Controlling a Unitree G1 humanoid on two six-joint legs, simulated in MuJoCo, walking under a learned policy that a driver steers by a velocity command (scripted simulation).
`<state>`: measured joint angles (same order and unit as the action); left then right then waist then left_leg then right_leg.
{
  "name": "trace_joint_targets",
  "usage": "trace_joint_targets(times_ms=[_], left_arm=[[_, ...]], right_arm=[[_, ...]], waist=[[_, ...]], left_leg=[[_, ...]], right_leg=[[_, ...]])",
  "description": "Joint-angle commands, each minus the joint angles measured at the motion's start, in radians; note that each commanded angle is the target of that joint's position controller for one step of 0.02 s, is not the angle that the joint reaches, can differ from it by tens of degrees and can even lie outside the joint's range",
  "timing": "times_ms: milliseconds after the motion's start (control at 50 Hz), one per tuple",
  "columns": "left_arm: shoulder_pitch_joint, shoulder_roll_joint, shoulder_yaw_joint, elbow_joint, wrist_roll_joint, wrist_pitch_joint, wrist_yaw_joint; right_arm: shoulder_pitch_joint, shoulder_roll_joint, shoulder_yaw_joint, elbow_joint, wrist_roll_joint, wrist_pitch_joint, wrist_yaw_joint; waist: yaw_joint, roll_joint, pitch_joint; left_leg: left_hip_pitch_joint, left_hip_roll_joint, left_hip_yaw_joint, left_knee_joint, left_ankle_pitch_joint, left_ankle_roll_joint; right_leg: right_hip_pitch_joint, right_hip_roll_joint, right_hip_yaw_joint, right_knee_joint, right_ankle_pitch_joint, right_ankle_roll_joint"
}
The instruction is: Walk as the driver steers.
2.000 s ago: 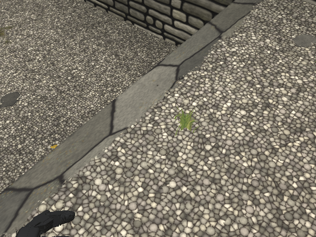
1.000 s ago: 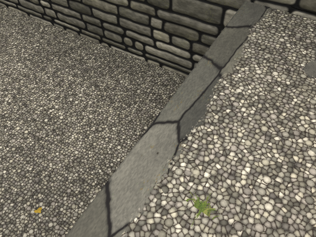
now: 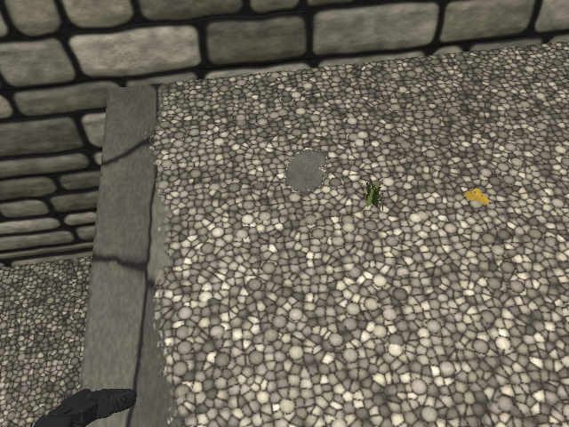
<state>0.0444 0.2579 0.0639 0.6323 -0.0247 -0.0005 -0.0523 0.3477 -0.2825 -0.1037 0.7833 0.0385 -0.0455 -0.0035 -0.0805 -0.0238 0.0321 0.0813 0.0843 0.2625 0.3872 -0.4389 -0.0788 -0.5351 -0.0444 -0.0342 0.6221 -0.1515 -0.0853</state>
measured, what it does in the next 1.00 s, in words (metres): walks ahead, turning right: left foot, then right foot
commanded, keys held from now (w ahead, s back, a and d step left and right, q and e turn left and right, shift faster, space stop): w+e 1.00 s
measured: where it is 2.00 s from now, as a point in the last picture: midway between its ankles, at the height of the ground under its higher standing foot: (466, 242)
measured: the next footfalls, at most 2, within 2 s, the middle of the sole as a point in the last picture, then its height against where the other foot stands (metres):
left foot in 0.48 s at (266, 424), level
right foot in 1.00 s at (422, 356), level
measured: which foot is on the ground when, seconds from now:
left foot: down 0.00-0.02, up 0.04-0.46, down 0.48-0.98, up 1.00-1.00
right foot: down 0.00-0.48, up 0.50-0.98, down 1.00-1.00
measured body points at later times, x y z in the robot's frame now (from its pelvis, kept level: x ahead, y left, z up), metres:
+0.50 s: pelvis +0.29 -0.02 +0.00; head +0.30 -0.03 +0.45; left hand +0.41 +0.25 -0.11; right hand +0.46 -0.31 -0.05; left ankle +0.43 +0.06 -0.72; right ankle +0.13 -0.10 -0.71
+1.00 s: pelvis +0.52 -0.16 +0.00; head +0.54 -0.19 +0.44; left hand +0.85 -0.11 -0.06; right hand +0.36 -0.42 -0.13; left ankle +0.44 +0.06 -0.71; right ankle +0.56 -0.31 -0.72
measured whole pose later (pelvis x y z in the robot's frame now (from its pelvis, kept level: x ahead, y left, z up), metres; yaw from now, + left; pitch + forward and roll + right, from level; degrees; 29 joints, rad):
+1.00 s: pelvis +0.52 -0.16 +0.00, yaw -36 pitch +2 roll +2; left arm 0.06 0.28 0.06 0.57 -0.02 -0.02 -0.05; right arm 0.35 -0.33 -0.08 0.81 0.02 -0.04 -0.01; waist -0.07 -0.01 0.04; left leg 0.04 0.11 0.24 0.53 -0.49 -0.06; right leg -0.52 -0.01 -0.04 0.60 -0.12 -0.09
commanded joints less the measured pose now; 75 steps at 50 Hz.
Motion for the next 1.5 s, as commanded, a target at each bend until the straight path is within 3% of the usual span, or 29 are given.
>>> trace_joint_targets(times_ms=[20,40,60,80,100,140,320,460,480,500,520,560,600,680,900,940,980,1000,1020,1040,1060,1080,1120,1280,1360,1440,1460,1480,1500], left_arm=[[0.377,0.296,0.118,0.022,-0.01,0.005,0.034],[0.338,0.358,0.111,-0.007,-0.011,-0.018,0.029],[0.361,0.277,0.092,-0.007,0.01,-0.03,0.017],[0.331,0.226,0.076,0.012,0.011,-0.042,0.016],[0.26,0.19,0.061,0.001,0.008,-0.048,0.018],[0.15,0.149,0.043,-0.031,0.023,-0.046,0.03],[0.251,0.176,0.05,0.018,0.009,-0.033,0.077],[0.276,0.156,0.043,0.017,0.012,-0.019,0.076],[0.273,0.106,0.026,0.006,0.018,-0.02,0.07],[0.286,0.049,0.007,-0.024,0.025,-0.021,0.071],[0.376,0.059,-0.001,-0.045,-0.008,-0.03,0.07],[0.258,0.177,0.025,-0.037,-0.004,-0.023,0.064],[0.195,0.15,0.028,-0.059,0.02,-0.016,0.057],[0.211,0.085,0.016,-0.064,0.016,0.006,0.052],[-0.055,0.062,-0.004,-0.127,0.004,-0.025,-0.005],[-0.016,0.103,0.019,-0.129,0.009,-0.028,-0.006],[0.265,0.21,0.079,-0.059,0.006,-0.024,0.008],[0.409,0.294,0.106,-0.037,-0.006,-0.013,0.028],[0.369,0.396,0.108,-0.068,-0.008,-0.028,0.027],[0.405,0.286,0.084,-0.08,-0.003,-0.04,0.019],[0.367,0.242,0.067,-0.068,0.002,-0.051,0.019],[0.3,0.21,0.055,-0.077,0.002,-0.055,0.022],[0.191,0.17,0.037,-0.099,0.02,-0.054,0.032],[0.238,0.198,0.042,-0.029,0.007,-0.049,0.068],[0.323,0.19,0.036,0.025,0.0,-0.049,0.065],[0.319,0.171,0.03,0.044,0.011,-0.037,0.058],[0.308,0.134,0.015,0.03,0.019,-0.041,0.056],[0.418,0.076,-0.005,0.02,0.013,-0.055,0.058],[0.435,0.094,-0.009,0.026,0.002,-0.067,0.056]], right_arm=[[-0.03,-0.078,-0.003,-0.101,-0.03,-0.006,-0.007],[-0.025,-0.007,0.031,-0.166,-0.046,-0.03,-0.01],[-0.136,-0.098,0.017,-0.182,-0.007,-0.062,0.0],[-0.157,-0.108,0.017,-0.185,0.01,-0.078,0.007],[-0.15,-0.11,0.019,-0.168,-0.009,-0.085,-0.002],[-0.146,-0.124,0.009,-0.166,-0.043,-0.076,-0.003],[-0.367,-0.036,0.052,-0.216,-0.036,-0.053,0.014],[-0.299,-0.113,0.016,-0.212,-0.023,-0.081,0.03],[-0.185,-0.138,0.004,-0.192,-0.037,-0.089,0.022],[-0.024,-0.198,-0.01,-0.178,-0.058,-0.09,0.011],[0.059,-0.25,-0.026,-0.131,-0.055,-0.081,0.025],[-0.035,-0.115,0.004,-0.154,-0.029,-0.068,0.015],[-0.125,-0.088,0.017,-0.156,-0.046,-0.06,0.007],[-0.135,-0.087,0.019,-0.122,-0.041,-0.07,0.009],[-0.038,-0.216,-0.013,-0.041,-0.016,-0.026,0.003],[-0.044,-0.249,-0.023,-0.04,-0.011,-0.011,-0.003],[-0.047,-0.231,-0.015,-0.048,-0.005,0.001,-0.012],[-0.008,-0.148,0.016,-0.07,-0.045,-0.005,-0.013],[0.059,-0.036,0.058,-0.139,-0.065,-0.034,-0.002],[-0.088,-0.154,0.035,-0.147,-0.019,-0.065,0.008],[-0.159,-0.176,0.03,-0.171,0.005,-0.081,0.013],[-0.156,-0.166,0.034,-0.159,-0.016,-0.088,0.007],[-0.131,-0.169,0.026,-0.15,-0.046,-0.077,0.006],[-0.297,-0.061,0.066,-0.176,-0.05,-0.05,0.021],[-0.374,-0.088,0.057,-0.203,-0.033,-0.063,0.039],[-0.247,-0.125,0.027,-0.185,-0.043,-0.073,0.034],[-0.107,-0.168,0.01,-0.169,-0.056,-0.079,0.029],[0.032,-0.26,-0.015,-0.149,-0.074,-0.077,0.023],[0.115,-0.235,-0.018,-0.101,-0.041,-0.067,0.032]], waist=[[0.205,-0.096,-0.25],[0.133,-0.259,-0.375],[0.215,-0.114,-0.356],[0.188,-0.104,-0.23],[0.138,-0.019,-0.152],[0.071,-0.029,-0.117],[0.131,-0.038,-0.023],[0.076,-0.081,-0.048],[0.028,-0.061,-0.14],[-0.02,0.07,-0.291],[0.012,0.364,-0.352],[-0.008,0.151,-0.125],[0.041,0.086,-0.015],[0.072,0.13,-0.008],[-0.005,0.098,0.056],[0.038,0.124,0.016],[0.193,0.104,-0.142],[0.225,-0.045,-0.249],[0.114,-0.274,-0.391],[0.22,-0.118,-0.404],[0.209,-0.102,-0.253],[0.158,-0.009,-0.184],[0.076,-0.033,-0.114],[0.113,-0.036,-0.049],[0.154,-0.049,-0.03],[0.081,-0.082,-0.063],[0.016,-0.049,-0.172],[0.016,0.163,-0.347],[-0.002,0.326,-0.381]], left_leg=[[-0.456,0.081,-0.019,0.687,0.353,0.07],[-0.807,-0.126,-0.21,0.996,-0.191,0.019],[-0.923,-0.089,-0.34,1.057,-0.124,0.035],[-0.962,-0.051,-0.325,1.009,-0.031,0.061],[-0.896,-0.003,-0.327,0.921,0.05,0.065],[-0.754,0.036,-0.337,0.819,0.121,0.053],[-0.638,-0.053,-0.309,0.268,0.45,0.003],[-0.408,-0.098,-0.312,0.071,0.34,0.087],[-0.201,-0.032,-0.354,0.069,0.337,0.132],[0.115,0.164,-0.605,0.056,0.249,0.216],[0.285,0.328,-1.058,-0.056,-0.072,0.36],[0.099,0.287,-0.917,-0.115,-0.233,0.287],[-0.127,0.217,-0.689,-0.14,0.035,0.258],[-0.243,0.184,-0.455,-0.218,0.261,0.273],[-0.068,0.197,-0.139,-0.205,0.503,0.206],[-0.03,0.195,-0.098,-0.067,0.877,0.184],[-0.139,0.142,-0.045,0.316,1.038,0.132],[-0.416,0.101,-0.055,0.64,0.527,0.085],[-0.804,-0.103,-0.201,0.976,-0.195,0.034],[-0.917,-0.07,-0.346,1.047,-0.131,0.049],[-0.972,-0.035,-0.329,1.008,-0.027,0.068],[-0.909,0.008,-0.332,0.922,0.055,0.068],[-0.765,0.046,-0.339,0.814,0.119,0.048],[-0.631,-0.032,-0.291,0.313,0.461,0.002],[-0.6,-0.053,-0.303,0.179,0.491,0.041],[-0.409,-0.087,-0.253,0.091,0.374,0.122],[-0.2,0.007,-0.335,0.122,0.416,0.179],[0.174,0.22,-0.706,0.107,0.331,0.333],[0.277,0.315,-1.052,-0.056,0.037,0.413]], right_leg=[[0.73,-0.083,0.235,-0.065,0.051,-0.138],[0.923,-0.279,0.825,-0.25,-0.217,-0.334],[0.901,-0.28,0.799,-0.341,-0.27,-0.31],[0.788,-0.249,0.673,-0.341,-0.251,-0.282],[0.635,-0.202,0.563,-0.33,-0.145,-0.241],[0.437,-0.142,0.442,-0.341,0.065,-0.212],[0.278,-0.042,0.314,-0.339,0.101,-0.154],[0.353,-0.055,0.472,-0.148,0.063,-0.104],[0.296,0.0,0.419,0.016,0.085,-0.07],[0.087,0.09,0.303,0.328,-0.089,-0.006],[-0.213,0.157,0.217,0.581,-0.457,0.05],[-0.325,0.058,0.203,0.735,-0.313,0.088],[-0.256,-0.005,0.182,0.67,-0.206,0.088],[-0.187,-0.053,0.14,0.581,-0.144,0.104],[-0.108,-0.027,0.005,0.036,0.095,0.064],[-0.001,0.041,-0.062,0.006,-0.005,0.02],[0.396,0.124,-0.078,-0.086,0.033,-0.055],[0.716,-0.043,0.171,-0.067,0.077,-0.12],[0.973,-0.28,0.772,-0.188,-0.151,-0.337],[0.959,-0.271,0.802,-0.297,-0.26,-0.306],[0.837,-0.246,0.667,-0.314,-0.208,-0.265],[0.678,-0.203,0.565,-0.312,-0.115,-0.231],[0.441,-0.143,0.439,-0.344,0.067,-0.213],[0.244,-0.047,0.265,-0.343,0.15,-0.159],[0.333,-0.103,0.333,-0.289,0.082,-0.14],[0.393,-0.081,0.35,-0.133,0.259,-0.089],[0.329,-0.032,0.299,0.064,0.257,-0.054],[0.039,0.098,0.2,0.427,0.002,0.027],[-0.189,0.146,0.191,0.639,-0.414,0.068]])
Velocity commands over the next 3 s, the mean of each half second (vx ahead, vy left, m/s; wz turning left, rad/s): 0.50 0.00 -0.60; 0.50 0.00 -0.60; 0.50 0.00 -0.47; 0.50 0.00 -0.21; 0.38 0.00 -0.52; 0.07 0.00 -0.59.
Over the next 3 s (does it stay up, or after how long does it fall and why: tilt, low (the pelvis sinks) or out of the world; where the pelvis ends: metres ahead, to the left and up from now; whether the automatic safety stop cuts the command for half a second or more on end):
stays up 1.05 -0.84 0.02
